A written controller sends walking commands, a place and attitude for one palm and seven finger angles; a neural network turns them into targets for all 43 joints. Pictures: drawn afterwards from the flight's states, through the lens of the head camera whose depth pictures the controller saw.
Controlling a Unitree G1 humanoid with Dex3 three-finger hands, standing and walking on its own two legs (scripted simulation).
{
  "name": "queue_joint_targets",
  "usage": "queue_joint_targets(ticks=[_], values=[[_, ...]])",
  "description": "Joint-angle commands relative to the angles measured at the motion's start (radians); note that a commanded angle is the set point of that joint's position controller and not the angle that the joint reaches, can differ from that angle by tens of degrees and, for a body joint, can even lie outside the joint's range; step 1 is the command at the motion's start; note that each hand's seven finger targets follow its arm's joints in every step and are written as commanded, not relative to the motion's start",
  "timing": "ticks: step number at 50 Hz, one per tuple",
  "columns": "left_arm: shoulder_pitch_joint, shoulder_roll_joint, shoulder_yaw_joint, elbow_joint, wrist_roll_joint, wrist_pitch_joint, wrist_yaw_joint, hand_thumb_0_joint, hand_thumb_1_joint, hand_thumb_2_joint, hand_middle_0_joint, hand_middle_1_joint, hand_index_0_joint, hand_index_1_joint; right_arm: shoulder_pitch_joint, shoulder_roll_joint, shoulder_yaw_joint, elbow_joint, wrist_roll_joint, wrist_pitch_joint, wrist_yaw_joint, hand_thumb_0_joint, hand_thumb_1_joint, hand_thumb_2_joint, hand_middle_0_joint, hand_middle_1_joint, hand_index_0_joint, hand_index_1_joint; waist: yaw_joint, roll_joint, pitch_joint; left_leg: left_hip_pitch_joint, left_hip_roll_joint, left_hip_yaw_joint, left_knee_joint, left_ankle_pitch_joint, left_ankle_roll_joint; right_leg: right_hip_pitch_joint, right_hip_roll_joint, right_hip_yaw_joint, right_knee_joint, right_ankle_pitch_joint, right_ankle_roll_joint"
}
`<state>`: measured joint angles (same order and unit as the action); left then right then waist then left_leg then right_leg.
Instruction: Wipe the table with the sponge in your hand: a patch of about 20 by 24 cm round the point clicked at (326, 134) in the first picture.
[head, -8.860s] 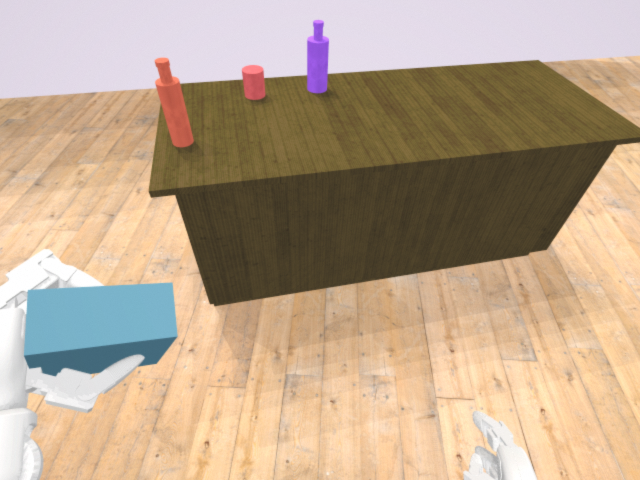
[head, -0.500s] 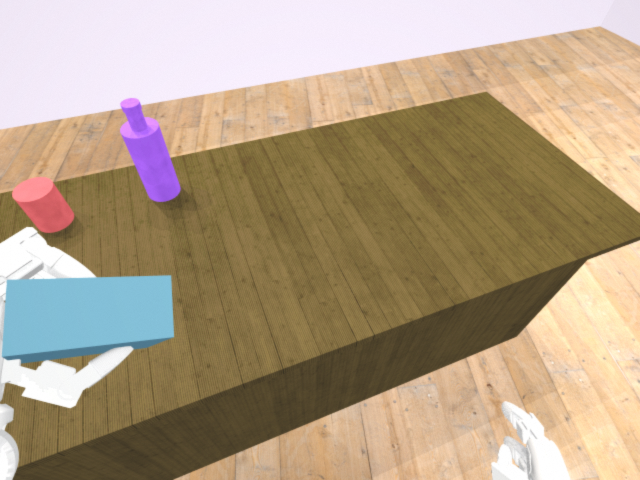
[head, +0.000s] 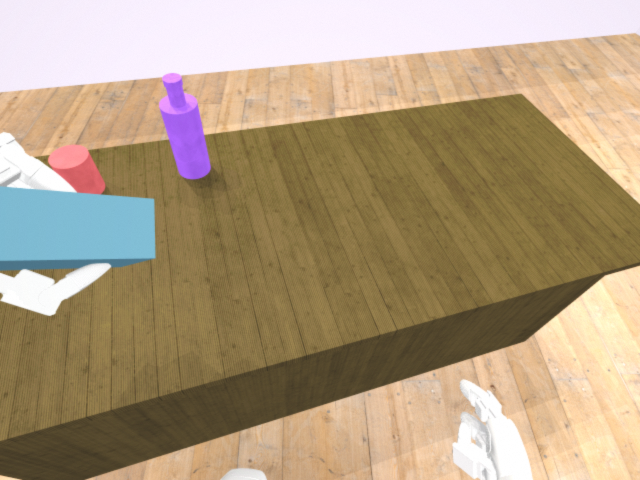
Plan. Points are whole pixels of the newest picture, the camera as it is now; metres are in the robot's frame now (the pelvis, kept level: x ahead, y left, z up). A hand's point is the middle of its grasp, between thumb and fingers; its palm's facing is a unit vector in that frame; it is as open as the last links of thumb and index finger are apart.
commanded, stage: come to a stop and stand still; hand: left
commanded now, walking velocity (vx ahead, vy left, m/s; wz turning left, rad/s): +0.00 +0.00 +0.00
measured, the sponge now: (91, 235) +0.26 +0.26 +0.19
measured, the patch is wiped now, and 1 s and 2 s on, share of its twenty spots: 0.00 0.00 0.00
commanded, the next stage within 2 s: look again from close up in 0.42 s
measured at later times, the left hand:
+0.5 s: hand (67, 285) +0.22 +0.27 +0.17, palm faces +0.39 -0.83 -0.40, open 9.4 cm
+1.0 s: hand (82, 274) +0.24 +0.27 +0.16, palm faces +0.36 -0.84 -0.40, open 9.4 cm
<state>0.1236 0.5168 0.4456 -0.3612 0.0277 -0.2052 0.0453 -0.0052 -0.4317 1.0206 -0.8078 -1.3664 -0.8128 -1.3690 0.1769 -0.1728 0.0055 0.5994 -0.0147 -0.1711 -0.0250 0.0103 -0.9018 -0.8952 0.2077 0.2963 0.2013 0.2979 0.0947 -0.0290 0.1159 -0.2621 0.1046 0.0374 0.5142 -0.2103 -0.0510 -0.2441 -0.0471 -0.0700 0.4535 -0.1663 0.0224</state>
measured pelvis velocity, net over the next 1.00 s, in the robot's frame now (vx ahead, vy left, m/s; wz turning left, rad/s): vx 0.01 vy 0.02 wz -0.02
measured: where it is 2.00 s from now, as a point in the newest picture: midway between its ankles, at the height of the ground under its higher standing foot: outside the picture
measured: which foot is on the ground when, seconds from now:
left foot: down 0.00-1.00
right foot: down 0.00-1.00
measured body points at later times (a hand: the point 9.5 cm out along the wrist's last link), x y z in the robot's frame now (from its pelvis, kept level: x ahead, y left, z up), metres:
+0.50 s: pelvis -0.01 +0.02 +0.00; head +0.01 +0.03 +0.45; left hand +0.19 +0.31 +0.19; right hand +0.14 -0.20 -0.08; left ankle +0.04 +0.15 -0.74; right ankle +0.05 -0.14 -0.74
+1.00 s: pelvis +0.01 +0.02 +0.00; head +0.04 +0.04 +0.45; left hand +0.21 +0.31 +0.18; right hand +0.20 -0.20 -0.06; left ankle +0.04 +0.15 -0.74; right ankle +0.05 -0.14 -0.74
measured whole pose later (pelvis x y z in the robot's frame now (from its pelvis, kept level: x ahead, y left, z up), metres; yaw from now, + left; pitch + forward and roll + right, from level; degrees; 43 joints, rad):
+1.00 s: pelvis +0.01 +0.02 +0.00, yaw -1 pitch -2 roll -1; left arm 0.40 0.36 0.37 -0.46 -0.01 -0.22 0.09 0.00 -0.43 1.03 -0.80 -1.38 -0.80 -1.38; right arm 0.19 -0.18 0.01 0.59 0.00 -0.18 -0.02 0.01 -0.90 -0.90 0.21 0.30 0.20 0.30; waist 0.03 -0.03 0.09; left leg -0.23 0.07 0.07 0.49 -0.22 -0.02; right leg -0.22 -0.07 -0.03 0.41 -0.16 0.06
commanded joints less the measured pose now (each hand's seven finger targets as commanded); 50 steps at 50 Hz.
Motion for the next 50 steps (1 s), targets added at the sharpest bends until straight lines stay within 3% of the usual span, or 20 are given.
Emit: queue_joint_targets(ticks=[1,2,3,6,7,8,12,14,21,25,27,28,31,32,33,37,43,47,48,50], values=[[0.154,-0.018,-0.029,-0.180,-0.059,-0.065,-0.014,0.000,0.100,1.300,-1.200,-1.600,-1.200,-1.600,-0.005,-0.138,-0.060,-0.161,0.027,-0.069,0.033,0.000,-0.900,-0.900,0.200,0.300,0.200,0.300,-0.037,0.139,-0.273,0.103,-0.034,0.063,-0.082,0.148,0.051,0.104,-0.020,0.068,-0.039,0.154,-0.042],[0.259,-0.077,-0.070,-0.170,-0.074,-0.055,-0.008,0.000,0.100,1.300,-1.200,-1.600,-1.200,-1.600,-0.028,-0.122,-0.053,-0.163,0.043,-0.072,0.043,0.000,-0.900,-0.900,0.200,0.300,0.200,0.300,-0.041,0.102,-0.276,0.115,-0.032,0.060,-0.104,0.108,0.056,0.113,-0.015,0.053,-0.048,0.126,-0.037],[0.266,-0.053,-0.069,-0.227,-0.071,-0.051,-0.002,0.000,0.100,1.300,-1.200,-1.600,-1.200,-1.600,-0.018,-0.131,-0.052,-0.178,0.042,-0.070,0.041,0.000,-0.900,-0.900,0.200,0.300,0.200,0.300,-0.042,0.043,-0.253,0.080,-0.033,0.057,-0.110,0.049,0.054,0.119,-0.012,0.043,-0.067,0.093,-0.029],[0.274,0.073,0.063,-0.231,-0.073,-0.056,0.026,0.000,0.100,1.300,-1.200,-1.600,-1.200,-1.600,-0.034,-0.137,-0.044,-0.187,0.034,-0.066,0.011,0.000,-0.900,-0.900,0.200,0.300,0.200,0.300,-0.045,-0.138,-0.173,0.014,-0.059,0.039,-0.114,-0.134,0.049,0.047,-0.015,0.062,-0.151,-0.119,-0.026],[0.271,0.140,0.137,-0.241,-0.071,-0.059,0.043,0.000,0.100,1.300,-1.200,-1.600,-1.200,-1.600,-0.049,-0.143,-0.043,-0.177,0.038,-0.058,-0.002,0.000,-0.900,-0.900,0.200,0.300,0.200,0.300,-0.052,-0.080,-0.163,0.042,-0.051,0.037,-0.136,-0.136,0.053,0.010,-0.012,0.062,-0.145,-0.155,-0.030],[0.256,0.089,0.105,-0.240,-0.078,-0.072,0.039,0.000,0.100,1.300,-1.200,-1.600,-1.200,-1.600,-0.034,-0.138,-0.039,-0.186,0.032,-0.056,-0.012,0.000,-0.900,-0.900,0.200,0.300,0.200,0.300,-0.059,-0.063,-0.153,0.014,-0.046,0.029,-0.149,-0.158,0.057,0.019,-0.014,0.046,-0.137,-0.173,-0.027],[0.128,0.134,0.126,-0.351,-0.064,-0.110,0.056,0.000,0.100,1.300,-1.200,-1.600,-1.200,-1.600,-0.039,-0.145,-0.034,-0.183,0.030,-0.076,-0.035,0.000,-0.900,-0.900,0.200,0.300,0.200,0.300,-0.065,0.139,-0.135,-0.010,-0.030,0.009,-0.190,-0.213,0.067,0.034,-0.001,0.072,-0.090,-0.128,-0.029],[0.134,0.080,0.079,-0.316,-0.060,-0.118,0.057,0.000,0.100,1.300,-1.200,-1.600,-1.200,-1.600,-0.023,-0.141,-0.031,-0.180,0.027,-0.091,-0.034,0.000,-0.900,-0.900,0.200,0.300,0.200,0.300,-0.060,0.172,-0.133,-0.047,-0.026,0.014,-0.196,-0.265,0.073,0.066,0.002,0.065,-0.078,-0.125,-0.028],[0.166,0.013,0.018,-0.226,-0.044,-0.118,0.054,0.000,0.100,1.300,-1.200,-1.600,-1.200,-1.600,-0.004,-0.144,-0.037,-0.130,0.018,-0.119,-0.017,0.000,-0.900,-0.900,0.200,0.300,0.200,0.300,-0.063,0.038,-0.134,-0.015,-0.053,0.020,-0.145,-0.243,0.060,0.020,-0.006,0.084,-0.149,-0.198,-0.030],[0.161,0.010,0.010,-0.229,-0.041,-0.114,0.053,0.000,0.100,1.300,-1.200,-1.600,-1.200,-1.600,-0.017,-0.149,-0.038,-0.130,0.019,-0.109,-0.011,0.000,-0.900,-0.900,0.200,0.300,0.200,0.300,-0.067,0.080,-0.130,-0.032,-0.042,0.000,-0.184,-0.238,0.063,0.032,0.007,0.065,-0.128,-0.173,-0.025],[0.176,0.043,0.048,-0.248,-0.039,-0.110,0.057,0.000,0.100,1.300,-1.200,-1.600,-1.200,-1.600,-0.035,-0.146,-0.038,-0.132,0.023,-0.105,-0.012,0.000,-0.900,-0.900,0.200,0.300,0.200,0.300,-0.069,0.080,-0.141,-0.015,-0.037,-0.012,-0.191,-0.184,0.063,0.046,0.010,0.061,-0.113,-0.108,-0.025],[0.177,0.011,0.021,-0.244,-0.043,-0.113,0.052,0.000,0.100,1.300,-1.200,-1.600,-1.200,-1.600,-0.026,-0.144,-0.036,-0.137,0.019,-0.099,-0.011,0.000,-0.900,-0.900,0.200,0.300,0.200,0.300,-0.070,0.082,-0.144,-0.026,-0.034,-0.013,-0.195,-0.175,0.064,0.062,0.012,0.047,-0.104,-0.093,-0.022],[0.189,0.025,0.040,-0.278,-0.050,-0.109,0.053,0.000,0.100,1.300,-1.200,-1.600,-1.200,-1.600,-0.026,-0.141,-0.041,-0.150,0.021,-0.095,-0.008,0.000,-0.900,-0.900,0.200,0.300,0.200,0.300,-0.066,0.068,-0.172,-0.010,-0.040,-0.006,-0.163,-0.089,0.063,0.096,0.008,0.052,-0.090,0.004,-0.023],[0.180,0.045,0.056,-0.307,-0.048,-0.109,0.054,0.000,0.100,1.300,-1.200,-1.600,-1.200,-1.600,-0.043,-0.143,-0.041,-0.146,0.023,-0.096,-0.009,0.000,-0.900,-0.900,0.200,0.300,0.200,0.300,-0.072,0.106,-0.176,0.013,-0.041,-0.008,-0.167,-0.040,0.060,0.093,0.008,0.052,-0.080,0.048,-0.025],[0.187,0.013,0.027,-0.301,-0.052,-0.109,0.050,0.000,0.100,1.300,-1.200,-1.600,-1.200,-1.600,-0.034,-0.141,-0.039,-0.149,0.019,-0.093,-0.008,0.000,-0.900,-0.900,0.200,0.300,0.200,0.300,-0.071,0.111,-0.185,0.013,-0.038,-0.008,-0.167,-0.019,0.060,0.103,0.009,0.042,-0.073,0.064,-0.024],[0.192,0.029,0.044,-0.335,-0.053,-0.102,0.055,0.000,0.100,1.300,-1.200,-1.600,-1.200,-1.600,-0.045,-0.141,-0.044,-0.152,0.023,-0.089,-0.007,0.000,-0.900,-0.900,0.200,0.300,0.200,0.300,-0.071,0.127,-0.213,0.058,-0.030,-0.009,-0.149,0.084,0.059,0.116,0.005,0.044,-0.049,0.142,-0.024],[0.205,-0.010,0.010,-0.300,-0.057,-0.087,0.053,0.000,0.100,1.300,-1.200,-1.600,-1.200,-1.600,-0.038,-0.144,-0.047,-0.152,0.019,-0.069,-0.006,0.000,-0.900,-0.900,0.200,0.300,0.200,0.300,-0.073,0.074,-0.204,0.046,-0.033,-0.005,-0.140,0.056,0.057,0.110,-0.002,0.050,-0.069,0.138,-0.025],[0.210,0.030,0.043,-0.327,-0.057,-0.077,0.060,0.000,0.100,1.300,-1.200,-1.600,-1.200,-1.600,-0.058,-0.143,-0.049,-0.159,0.023,-0.063,-0.010,0.000,-0.900,-0.900,0.200,0.300,0.200,0.300,-0.075,0.086,-0.206,0.055,-0.032,-0.010,-0.139,0.038,0.059,0.102,-0.009,0.067,-0.075,0.132,-0.028],[0.206,-0.007,0.008,-0.324,-0.060,-0.079,0.056,0.000,0.100,1.300,-1.200,-1.600,-1.200,-1.600,-0.050,-0.144,-0.047,-0.159,0.019,-0.059,-0.009,0.000,-0.900,-0.900,0.200,0.300,0.200,0.300,-0.074,0.090,-0.206,0.046,-0.033,-0.003,-0.136,0.046,0.059,0.109,-0.008,0.057,-0.075,0.134,-0.027],[0.210,0.008,0.021,-0.331,-0.061,-0.078,0.060,0.000,0.100,1.300,-1.200,-1.600,-1.200,-1.600,-0.051,-0.143,-0.050,-0.166,0.022,-0.059,-0.010,0.000,-0.900,-0.900,0.200,0.300,0.200,0.300,-0.072,0.087,-0.204,0.036,-0.035,-0.006,-0.134,0.023,0.057,0.111,-0.013,0.064,-0.075,0.120,-0.027]])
